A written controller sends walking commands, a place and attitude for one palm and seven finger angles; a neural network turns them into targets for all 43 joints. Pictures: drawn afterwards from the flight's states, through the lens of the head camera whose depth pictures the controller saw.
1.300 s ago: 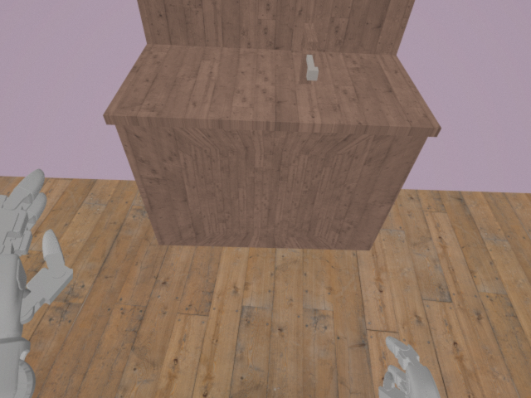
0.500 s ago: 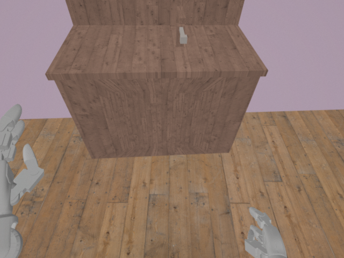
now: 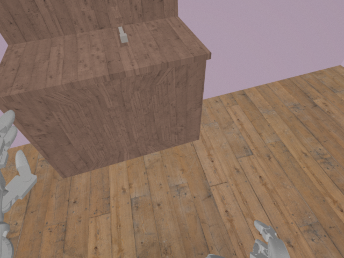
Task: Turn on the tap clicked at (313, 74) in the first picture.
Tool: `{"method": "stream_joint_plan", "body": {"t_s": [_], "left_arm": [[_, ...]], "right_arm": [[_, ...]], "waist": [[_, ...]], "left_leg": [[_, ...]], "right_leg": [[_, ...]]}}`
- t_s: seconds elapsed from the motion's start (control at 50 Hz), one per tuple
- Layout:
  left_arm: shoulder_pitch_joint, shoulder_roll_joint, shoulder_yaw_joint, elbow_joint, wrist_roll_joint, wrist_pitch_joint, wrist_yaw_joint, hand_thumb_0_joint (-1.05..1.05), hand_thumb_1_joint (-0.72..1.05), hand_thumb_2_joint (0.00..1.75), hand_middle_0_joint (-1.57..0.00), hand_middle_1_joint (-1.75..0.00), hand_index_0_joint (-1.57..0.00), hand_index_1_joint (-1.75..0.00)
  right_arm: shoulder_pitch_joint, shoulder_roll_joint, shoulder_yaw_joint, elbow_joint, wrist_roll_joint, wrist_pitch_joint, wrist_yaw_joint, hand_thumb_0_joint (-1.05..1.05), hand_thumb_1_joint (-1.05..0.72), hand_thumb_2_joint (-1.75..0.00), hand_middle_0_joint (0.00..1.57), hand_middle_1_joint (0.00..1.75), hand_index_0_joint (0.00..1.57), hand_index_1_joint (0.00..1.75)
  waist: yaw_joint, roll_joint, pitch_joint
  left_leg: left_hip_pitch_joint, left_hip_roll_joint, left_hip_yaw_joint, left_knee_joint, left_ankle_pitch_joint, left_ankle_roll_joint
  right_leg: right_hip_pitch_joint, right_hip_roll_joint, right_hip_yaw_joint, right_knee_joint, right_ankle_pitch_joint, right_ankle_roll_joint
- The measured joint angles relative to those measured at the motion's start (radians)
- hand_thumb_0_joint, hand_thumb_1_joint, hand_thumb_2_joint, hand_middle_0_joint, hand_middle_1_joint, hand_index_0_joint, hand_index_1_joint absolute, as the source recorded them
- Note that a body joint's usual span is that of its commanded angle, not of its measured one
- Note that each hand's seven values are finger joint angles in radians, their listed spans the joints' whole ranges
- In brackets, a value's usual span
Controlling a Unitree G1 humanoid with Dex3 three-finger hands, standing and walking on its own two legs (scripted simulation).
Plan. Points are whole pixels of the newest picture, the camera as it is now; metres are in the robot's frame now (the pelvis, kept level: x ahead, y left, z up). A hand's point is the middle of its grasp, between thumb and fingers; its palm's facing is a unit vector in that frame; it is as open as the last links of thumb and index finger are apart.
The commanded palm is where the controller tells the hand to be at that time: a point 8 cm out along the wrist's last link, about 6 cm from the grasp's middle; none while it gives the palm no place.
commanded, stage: walk to a spot facing it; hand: left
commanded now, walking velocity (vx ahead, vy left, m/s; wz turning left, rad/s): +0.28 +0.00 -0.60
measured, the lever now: (123, 38) +0.90 +0.29 +0.08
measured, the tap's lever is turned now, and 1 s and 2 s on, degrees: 0 0 0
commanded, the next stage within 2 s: turn to face it in 0.50 s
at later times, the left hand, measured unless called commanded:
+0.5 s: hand (105, 123) +0.31 +0.16 +0.19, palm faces +0.25 -0.89 -0.38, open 7.4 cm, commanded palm +0.27 +0.21 +0.20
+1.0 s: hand (138, 104) +0.38 +0.11 +0.18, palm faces +0.25 -0.85 -0.46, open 7.4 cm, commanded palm +0.33 +0.16 +0.20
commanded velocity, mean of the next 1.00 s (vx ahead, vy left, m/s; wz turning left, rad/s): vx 0.16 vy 0.00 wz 0.04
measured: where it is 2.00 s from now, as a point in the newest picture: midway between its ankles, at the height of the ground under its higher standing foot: outside the picture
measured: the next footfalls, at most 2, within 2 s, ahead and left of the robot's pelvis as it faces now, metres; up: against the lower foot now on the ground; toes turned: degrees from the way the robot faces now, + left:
right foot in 0.06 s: +0.05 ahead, -0.11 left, +0.00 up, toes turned -7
left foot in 0.46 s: +0.15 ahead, +0.09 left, +0.00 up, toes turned -3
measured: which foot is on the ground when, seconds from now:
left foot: down 0.00-0.06, up 0.08-0.44, down 0.46-0.74, up 0.76-1.00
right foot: up 0.00-0.04, down 0.06-0.48, up 0.50-0.70, down 0.72-1.00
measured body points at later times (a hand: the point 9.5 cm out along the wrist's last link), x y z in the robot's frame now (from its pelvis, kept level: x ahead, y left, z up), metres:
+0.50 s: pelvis +0.06 -0.04 +0.01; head +0.05 -0.03 +0.46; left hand +0.29 +0.20 +0.21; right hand +0.14 -0.33 -0.07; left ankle +0.12 +0.09 -0.72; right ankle +0.02 -0.10 -0.72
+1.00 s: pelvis +0.13 -0.09 +0.02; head +0.17 -0.10 +0.46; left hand +0.36 +0.15 +0.20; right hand +0.25 -0.36 -0.08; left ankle +0.18 +0.02 -0.70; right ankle +0.12 -0.16 -0.72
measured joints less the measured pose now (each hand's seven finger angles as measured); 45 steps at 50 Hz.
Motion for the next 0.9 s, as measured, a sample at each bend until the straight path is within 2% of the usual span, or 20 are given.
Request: {"method": "stream_joint_plan", "body": {"t_s": [0.04,0.06,0.08,0.1,0.14,0.2,0.26,0.36,0.46,0.48,0.52,0.56,0.6,0.64,0.7,0.72,0.74,0.78,0.84,0.9], "left_arm": [[-0.013,-0.003,-0.013,0.009,0.008,-0.003,0.001,0.01,0.89,0.9,-0.2,-0.3,-0.21,-0.3],[-0.025,0.005,-0.017,0.008,0.012,-0.006,0.001,0.01,0.89,0.9,-0.2,-0.3,-0.21,-0.3],[-0.046,0.009,-0.021,0.009,0.017,-0.012,0.001,0.01,0.89,0.9,-0.2,-0.3,-0.21,-0.3],[-0.071,0.007,-0.03,0.013,0.018,-0.016,0.002,0.01,0.89,0.9,-0.2,-0.3,-0.21,-0.3],[-0.098,-0.009,-0.045,0.017,0.016,-0.018,0.005,0.01,0.89,0.9,-0.2,-0.3,-0.21,-0.3],[-0.059,-0.016,-0.044,-0.005,0.011,-0.033,0.002,0.01,0.89,0.9,-0.21,-0.3,-0.21,-0.3],[0.0,0.022,-0.022,-0.031,0.012,-0.054,-0.003,0.01,0.89,0.9,-0.21,-0.3,-0.21,-0.3],[0.033,0.068,0.003,-0.034,0.009,-0.063,0.006,0.01,0.89,0.9,-0.21,-0.3,-0.21,-0.3],[0.019,0.047,-0.017,-0.026,0.006,-0.04,0.013,0.01,0.89,0.9,-0.21,-0.3,-0.21,-0.3],[0.011,0.045,-0.017,-0.023,0.005,-0.037,0.013,0.01,0.89,0.9,-0.21,-0.3,-0.21,-0.3],[-0.006,0.04,-0.011,-0.001,0.004,-0.031,0.014,0.01,0.89,0.9,-0.21,-0.3,-0.21,-0.3],[-0.019,0.03,-0.008,0.025,0.008,-0.018,0.013,0.01,0.89,0.9,-0.21,-0.3,-0.21,-0.3],[-0.027,0.024,-0.014,0.03,0.012,-0.004,0.011,0.01,0.89,0.9,-0.21,-0.3,-0.21,-0.3],[-0.022,0.023,-0.022,0.01,0.015,0.006,0.01,0.01,0.89,0.9,-0.2,-0.3,-0.21,-0.3],[-0.015,0.037,-0.024,-0.025,0.018,0.006,0.011,0.01,0.89,0.9,-0.2,-0.3,-0.21,-0.3],[-0.017,0.046,-0.021,-0.032,0.019,0.003,0.011,0.01,0.89,0.9,-0.2,-0.3,-0.21,-0.3],[-0.026,0.046,-0.023,-0.032,0.022,0.0,0.009,0.01,0.89,0.9,-0.21,-0.3,-0.21,-0.3],[-0.047,0.036,-0.032,-0.026,0.019,0.0,0.002,0.01,0.89,0.9,-0.21,-0.3,-0.21,-0.3],[-0.034,0.019,-0.029,-0.026,0.012,-0.006,0.0,0.01,0.89,0.9,-0.21,-0.3,-0.21,-0.3],[0.011,0.024,-0.012,-0.04,0.014,-0.017,0.01,0.01,0.89,0.9,-0.21,-0.3,-0.21,-0.3]], "right_arm": [[0.01,0.007,0.012,0.0,-0.005,-0.019,0.006,0.02,-0.91,-0.9,0.2,0.3,0.2,0.3],[0.017,0.011,0.018,-0.004,-0.006,-0.028,0.008,0.01,-0.91,-0.9,0.2,0.3,0.2,0.3],[0.013,0.012,0.02,-0.002,-0.006,-0.035,0.011,0.01,-0.91,-0.9,0.2,0.3,0.2,0.3],[0.004,0.01,0.021,0.011,-0.006,-0.037,0.012,0.01,-0.9,-0.9,0.2,0.3,0.2,0.3],[-0.022,0.0,0.02,0.047,-0.01,-0.029,0.017,0.01,-0.9,-0.9,0.2,0.3,0.2,0.3],[-0.039,-0.016,0.015,0.067,-0.012,-0.004,0.017,0.02,-0.91,-0.9,0.2,0.3,0.2,0.3],[-0.027,-0.02,0.001,0.062,-0.011,0.01,0.007,0.02,-0.91,-0.9,0.2,0.3,0.2,0.3],[0.02,-0.047,-0.02,0.046,-0.004,0.005,-0.014,0.02,-0.91,-0.9,0.2,0.3,0.2,0.3],[0.059,-0.077,-0.029,0.036,-0.004,-0.008,-0.036,0.02,-0.91,-0.9,0.2,0.3,0.2,0.3],[0.056,-0.074,-0.031,0.037,-0.004,-0.009,-0.04,0.02,-0.91,-0.9,0.2,0.3,0.2,0.3],[0.039,-0.053,-0.026,0.045,-0.006,-0.007,-0.047,0.02,-0.91,-0.9,0.2,0.3,0.19,0.3],[0.022,-0.028,-0.015,0.051,-0.013,-0.017,-0.051,0.02,-0.91,-0.9,0.2,0.3,0.19,0.3],[0.013,0.001,0.001,0.055,-0.015,-0.031,-0.046,0.02,-0.91,-0.9,0.2,0.3,0.19,0.3],[0.009,0.026,0.02,0.053,-0.015,-0.04,-0.039,0.01,-0.91,-0.9,0.2,0.3,0.2,0.3],[0.012,0.054,0.042,0.04,-0.012,-0.05,-0.027,0.01,-0.91,-0.9,0.2,0.3,0.2,0.3],[0.012,0.059,0.047,0.036,-0.01,-0.05,-0.024,0.01,-0.9,-0.9,0.2,0.3,0.2,0.3],[0.008,0.058,0.048,0.039,-0.009,-0.048,-0.021,0.01,-0.9,-0.9,0.2,0.3,0.2,0.3],[-0.008,0.048,0.042,0.063,-0.009,-0.035,-0.014,0.01,-0.9,-0.9,0.2,0.3,0.2,0.3],[-0.035,0.023,0.034,0.089,-0.008,-0.011,-0.009,0.01,-0.9,-0.9,0.21,0.3,0.2,0.3],[-0.047,0.004,0.022,0.078,-0.011,0.007,-0.016,0.02,-0.91,-0.9,0.2,0.3,0.2,0.3]], "waist": [[0.006,0.019,-0.007],[0.006,0.022,-0.011],[0.006,0.025,-0.007],[0.002,0.025,0.001],[-0.005,0.016,0.014],[-0.035,0.009,0.017],[-0.06,-0.017,-0.001],[-0.068,-0.048,-0.046],[-0.065,-0.033,-0.074],[-0.065,-0.039,-0.073],[-0.057,-0.066,-0.07],[-0.06,-0.061,-0.07],[-0.059,-0.048,-0.063],[-0.052,-0.033,-0.05],[-0.049,-0.008,-0.024],[-0.049,-0.003,-0.015],[-0.052,0.013,-0.005],[-0.051,0.022,0.008],[-0.051,0.01,0.026],[-0.061,-0.013,0.042]], "left_leg": [[-0.003,0.041,0.012,0.03,-0.018,-0.019],[-0.02,0.059,0.013,0.066,-0.037,-0.022],[-0.049,0.068,-0.004,0.127,-0.101,-0.017],[-0.088,0.052,-0.047,0.223,-0.169,-0.016],[-0.165,-0.003,-0.124,0.433,-0.201,-0.022],[-0.236,-0.045,-0.163,0.582,-0.12,-0.03],[-0.251,-0.053,-0.149,0.5,-0.076,-0.025],[-0.176,-0.059,-0.111,0.186,-0.041,0.007],[0.007,-0.066,-0.079,-0.123,0.01,0.044],[0.022,-0.069,-0.077,-0.139,0.071,0.043],[0.034,-0.079,-0.053,-0.102,0.061,0.035],[0.048,-0.073,-0.045,-0.089,0.024,0.034],[0.067,-0.06,-0.046,-0.099,0.012,0.029],[0.087,-0.04,-0.045,-0.106,0.007,0.014],[0.095,-0.011,-0.057,-0.064,-0.03,-0.013],[0.087,-0.004,-0.064,-0.03,-0.053,-0.019],[0.069,0.008,-0.081,0.019,-0.077,-0.004],[0.004,-0.018,-0.132,0.18,-0.152,0.015],[-0.084,-0.075,-0.157,0.376,-0.167,0.014],[-0.105,-0.095,-0.126,0.331,-0.138,0.01]], "right_leg": [[0.075,-0.022,-0.049,-0.108,-0.01,-0.003],[0.113,-0.025,-0.059,-0.182,0.011,-0.02],[0.108,-0.015,-0.066,-0.194,0.074,-0.052],[0.094,-0.006,-0.067,-0.171,0.083,-0.081],[0.093,0.009,-0.052,-0.17,0.074,-0.112],[0.139,0.037,-0.025,-0.273,0.119,-0.116],[0.18,0.052,0.004,-0.381,0.173,-0.126],[0.225,0.06,0.043,-0.473,0.204,-0.128],[0.26,0.084,0.045,-0.428,0.141,-0.117],[0.256,0.083,0.048,-0.388,0.113,-0.113],[0.222,0.061,0.047,-0.27,0.034,-0.088],[0.158,0.043,0.013,-0.114,-0.019,-0.067],[0.111,0.019,-0.021,-0.05,-0.02,-0.053],[0.095,-0.007,-0.054,-0.098,0.0,-0.042],[0.134,-0.029,-0.102,-0.284,0.081,-0.031],[0.151,-0.032,-0.115,-0.33,0.152,-0.04],[0.152,-0.026,-0.132,-0.319,0.183,-0.063],[0.148,-0.028,-0.149,-0.288,0.154,-0.096],[0.17,-0.04,-0.15,-0.319,0.14,-0.104],[0.199,-0.051,-0.153,-0.372,0.158,-0.1]]}}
